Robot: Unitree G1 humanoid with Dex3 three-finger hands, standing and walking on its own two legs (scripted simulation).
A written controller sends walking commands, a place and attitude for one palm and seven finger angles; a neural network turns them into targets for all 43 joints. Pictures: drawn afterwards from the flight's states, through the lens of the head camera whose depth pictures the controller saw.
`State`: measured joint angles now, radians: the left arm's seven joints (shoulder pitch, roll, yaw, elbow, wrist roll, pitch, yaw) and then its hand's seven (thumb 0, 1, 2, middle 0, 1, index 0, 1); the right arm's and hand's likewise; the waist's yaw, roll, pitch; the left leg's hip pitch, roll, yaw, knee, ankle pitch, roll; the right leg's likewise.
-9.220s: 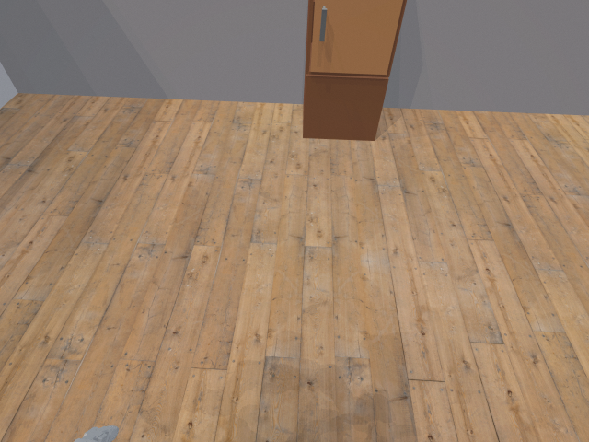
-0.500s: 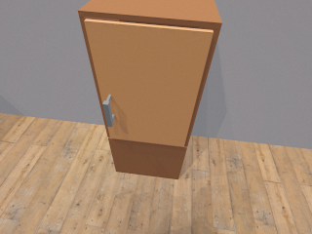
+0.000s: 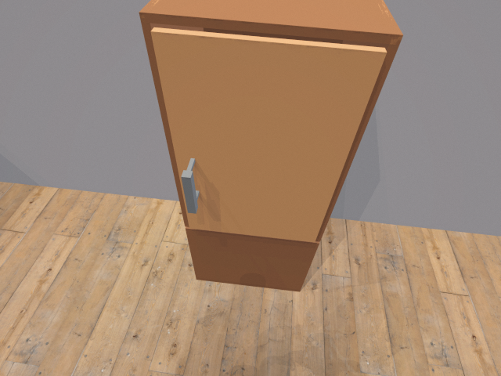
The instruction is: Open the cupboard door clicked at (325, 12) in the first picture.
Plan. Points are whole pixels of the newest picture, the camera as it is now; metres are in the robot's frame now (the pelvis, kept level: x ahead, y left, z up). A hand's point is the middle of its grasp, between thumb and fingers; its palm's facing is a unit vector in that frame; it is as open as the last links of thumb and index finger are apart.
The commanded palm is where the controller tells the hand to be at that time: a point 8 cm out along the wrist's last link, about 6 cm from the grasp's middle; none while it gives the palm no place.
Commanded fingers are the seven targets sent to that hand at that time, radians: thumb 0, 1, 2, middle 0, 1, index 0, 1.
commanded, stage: come to a stop and stand still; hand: left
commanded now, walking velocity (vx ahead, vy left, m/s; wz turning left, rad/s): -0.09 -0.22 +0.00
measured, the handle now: (192, 186) +0.55 +0.18 -0.09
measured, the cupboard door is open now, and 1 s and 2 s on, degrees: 0 0 0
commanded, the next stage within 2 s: look again from close up in 1.22 s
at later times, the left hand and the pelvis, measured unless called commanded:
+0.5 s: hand out of the picture +0.03 +0.18 -0.16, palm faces +0.01 -0.98 -0.20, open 7.3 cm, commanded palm none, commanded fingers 0.00 0.90 0.90 -0.20 -0.30 -0.20 -0.30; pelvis +0.01 +0.00 +0.01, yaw -1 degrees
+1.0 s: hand out of the picture +0.03 +0.21 -0.16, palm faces +0.01 -0.98 -0.19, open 7.4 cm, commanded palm none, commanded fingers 0.00 0.90 0.90 -0.20 -0.30 -0.20 -0.30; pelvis +0.01 +0.04 +0.01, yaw +0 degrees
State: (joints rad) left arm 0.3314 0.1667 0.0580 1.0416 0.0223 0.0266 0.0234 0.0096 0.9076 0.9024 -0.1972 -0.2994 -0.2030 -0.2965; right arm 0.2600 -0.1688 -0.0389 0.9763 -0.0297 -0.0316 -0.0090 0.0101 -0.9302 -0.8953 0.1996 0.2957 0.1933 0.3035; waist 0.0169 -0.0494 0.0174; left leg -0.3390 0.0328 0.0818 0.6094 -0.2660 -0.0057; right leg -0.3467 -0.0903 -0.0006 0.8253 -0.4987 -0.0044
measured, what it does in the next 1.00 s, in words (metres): steps on the spot: right foot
